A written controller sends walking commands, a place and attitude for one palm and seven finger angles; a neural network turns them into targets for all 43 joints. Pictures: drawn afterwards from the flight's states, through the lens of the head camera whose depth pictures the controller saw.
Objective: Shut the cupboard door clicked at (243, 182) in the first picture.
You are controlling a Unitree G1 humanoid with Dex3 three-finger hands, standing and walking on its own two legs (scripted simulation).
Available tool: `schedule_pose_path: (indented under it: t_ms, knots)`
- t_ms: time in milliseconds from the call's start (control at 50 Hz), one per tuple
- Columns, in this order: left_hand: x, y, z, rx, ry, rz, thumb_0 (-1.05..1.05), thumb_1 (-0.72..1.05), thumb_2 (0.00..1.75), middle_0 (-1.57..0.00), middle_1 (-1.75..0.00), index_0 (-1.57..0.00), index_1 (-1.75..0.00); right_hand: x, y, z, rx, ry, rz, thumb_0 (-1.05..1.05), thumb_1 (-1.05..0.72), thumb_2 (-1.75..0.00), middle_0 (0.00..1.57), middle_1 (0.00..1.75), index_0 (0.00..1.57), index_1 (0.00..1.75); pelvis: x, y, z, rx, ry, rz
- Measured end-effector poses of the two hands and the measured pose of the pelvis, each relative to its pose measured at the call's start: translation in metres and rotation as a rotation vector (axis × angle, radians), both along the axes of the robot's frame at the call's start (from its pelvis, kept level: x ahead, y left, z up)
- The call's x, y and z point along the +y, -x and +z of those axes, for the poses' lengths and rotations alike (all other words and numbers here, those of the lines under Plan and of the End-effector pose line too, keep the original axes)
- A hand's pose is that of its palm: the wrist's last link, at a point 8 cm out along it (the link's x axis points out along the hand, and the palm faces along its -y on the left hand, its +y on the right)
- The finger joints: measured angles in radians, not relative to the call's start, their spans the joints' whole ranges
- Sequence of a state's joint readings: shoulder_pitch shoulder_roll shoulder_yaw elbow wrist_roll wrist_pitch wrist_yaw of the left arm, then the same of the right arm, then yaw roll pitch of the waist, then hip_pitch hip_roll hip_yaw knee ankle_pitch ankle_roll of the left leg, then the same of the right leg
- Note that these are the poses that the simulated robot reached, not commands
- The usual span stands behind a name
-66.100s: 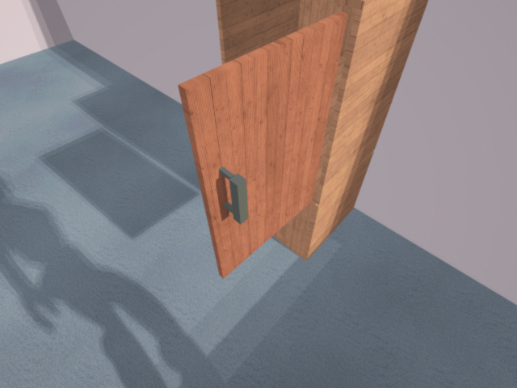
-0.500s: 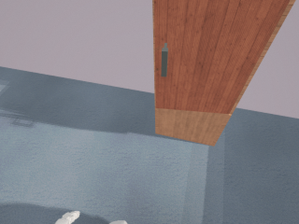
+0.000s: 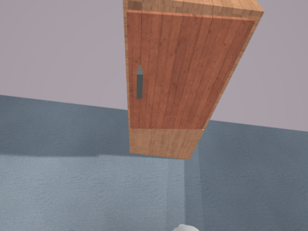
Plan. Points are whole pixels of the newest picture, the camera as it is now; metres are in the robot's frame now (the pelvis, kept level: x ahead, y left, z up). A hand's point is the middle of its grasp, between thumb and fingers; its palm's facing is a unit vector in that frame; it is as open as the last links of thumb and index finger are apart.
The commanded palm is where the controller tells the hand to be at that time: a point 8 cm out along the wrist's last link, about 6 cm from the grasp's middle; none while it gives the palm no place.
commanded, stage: take the last steps up to it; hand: left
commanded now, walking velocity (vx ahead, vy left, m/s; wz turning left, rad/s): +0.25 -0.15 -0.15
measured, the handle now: (139, 82) +0.63 +0.08 -0.01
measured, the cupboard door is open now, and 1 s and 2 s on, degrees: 8 8 8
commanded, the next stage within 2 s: come to a stop and stand still in 0.34 s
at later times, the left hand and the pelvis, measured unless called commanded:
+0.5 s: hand (123, 219) +0.19 +0.09 -0.20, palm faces +0.01 -0.99 -0.16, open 7.3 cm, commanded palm none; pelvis +0.16 -0.09 -0.02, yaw -1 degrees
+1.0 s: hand (128, 207) +0.22 +0.08 -0.17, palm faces +0.05 -0.96 -0.28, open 7.4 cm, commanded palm none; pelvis +0.19 -0.12 +0.00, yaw +0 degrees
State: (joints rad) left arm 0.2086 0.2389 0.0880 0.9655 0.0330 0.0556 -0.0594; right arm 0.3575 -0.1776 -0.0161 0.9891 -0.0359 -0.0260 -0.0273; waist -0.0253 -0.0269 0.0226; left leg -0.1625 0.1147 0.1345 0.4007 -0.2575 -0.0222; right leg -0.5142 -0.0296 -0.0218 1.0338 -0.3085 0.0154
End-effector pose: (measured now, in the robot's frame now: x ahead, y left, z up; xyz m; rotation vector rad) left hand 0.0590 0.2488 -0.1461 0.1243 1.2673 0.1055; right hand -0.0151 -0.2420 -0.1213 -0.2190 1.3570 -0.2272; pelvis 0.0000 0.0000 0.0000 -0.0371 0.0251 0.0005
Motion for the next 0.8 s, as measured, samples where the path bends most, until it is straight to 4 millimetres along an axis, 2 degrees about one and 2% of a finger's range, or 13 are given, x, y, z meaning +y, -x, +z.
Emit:
schedule_pose_path:
  t_ms: [120, 180, 220, 280, 360, 460, 520, 580, 640, 800]
  knots:
    - [-0.030, -0.066, 0.003, -0.020, -0.018, -0.090, 0.01, 0.91, 0.90, -0.20, -0.30, -0.19, -0.29, -0.025, 0.022, -0.007, 0.117, -0.020, -0.109, 0.00, -0.90, -0.90, 0.21, 0.30, 0.20, 0.30, -0.026, -0.032, -0.004, 0.007, -0.010, -0.040]
    - [-0.052, -0.104, -0.001, -0.057, -0.032, -0.126, 0.01, 0.91, 0.90, -0.20, -0.30, -0.19, -0.29, -0.044, 0.023, -0.020, 0.170, -0.038, -0.147, 0.00, -0.90, -0.90, 0.21, 0.30, 0.20, 0.30, -0.047, -0.053, -0.014, 0.006, -0.021, -0.047]
    - [-0.066, -0.122, -0.005, -0.098, -0.048, -0.124, 0.00, 0.91, 0.90, -0.20, -0.30, -0.20, -0.30, -0.059, 0.015, -0.031, 0.202, -0.049, -0.155, 0.00, -0.90, -0.90, 0.21, 0.30, 0.20, 0.30, -0.061, -0.066, -0.023, 0.003, -0.025, -0.044]
    - [-0.084, -0.130, -0.001, -0.100, -0.048, -0.097, 0.00, 0.91, 0.90, -0.20, -0.30, -0.20, -0.30, -0.076, -0.023, -0.033, 0.189, -0.042, -0.132, 0.01, -0.90, -0.90, 0.21, 0.30, 0.20, 0.30, -0.070, -0.082, -0.019, -0.005, -0.016, -0.033]
    - [-0.101, -0.125, -0.002, -0.042, -0.037, -0.053, 0.00, 0.91, 0.90, -0.20, -0.30, -0.20, -0.30, -0.091, -0.101, -0.026, 0.055, -0.033, -0.072, 0.01, -0.90, -0.90, 0.20, 0.30, 0.20, 0.30, -0.080, -0.107, -0.011, -0.004, -0.018, -0.017]
    - [-0.105, -0.123, -0.015, 0.037, -0.020, -0.006, 0.00, 0.93, 0.90, -0.20, -0.30, -0.20, -0.30, -0.089, -0.199, -0.020, -0.120, -0.032, 0.004, 0.00, -0.91, -0.90, 0.20, 0.30, 0.20, 0.30, -0.087, -0.142, -0.014, -0.009, -0.002, -0.014]
    - [-0.108, -0.126, -0.030, 0.079, -0.007, 0.020, 0.00, 0.92, 0.90, -0.20, -0.30, -0.20, -0.30, -0.084, -0.240, -0.022, -0.188, -0.029, 0.043, 0.00, -0.91, -0.90, 0.20, 0.30, 0.20, 0.30, -0.089, -0.164, -0.023, -0.018, -0.004, -0.019]
    - [-0.116, -0.134, -0.029, 0.108, -0.010, 0.037, 0.00, 0.92, 0.90, -0.20, -0.30, -0.20, -0.30, -0.078, -0.264, -0.022, -0.192, -0.042, 0.067, 0.00, -0.90, -0.90, 0.20, 0.30, 0.20, 0.30, -0.095, -0.177, -0.020, -0.024, -0.031, -0.024]
    - [-0.125, -0.144, -0.020, 0.106, -0.021, 0.047, 0.00, 0.92, 0.90, -0.20, -0.30, -0.20, -0.30, -0.078, -0.276, -0.025, -0.168, -0.072, 0.070, 0.00, -0.90, -0.90, 0.20, 0.30, 0.20, 0.30, -0.103, -0.185, -0.015, -0.032, -0.037, -0.015]
    - [-0.138, -0.164, -0.001, 0.044, -0.100, 0.049, 0.00, 0.91, 0.90, -0.20, -0.30, -0.20, -0.30, -0.118, -0.291, -0.037, -0.118, -0.096, 0.034, 0.00, -0.91, -0.90, 0.21, 0.30, 0.20, 0.30, -0.128, -0.192, -0.015, -0.023, -0.061, -0.003]
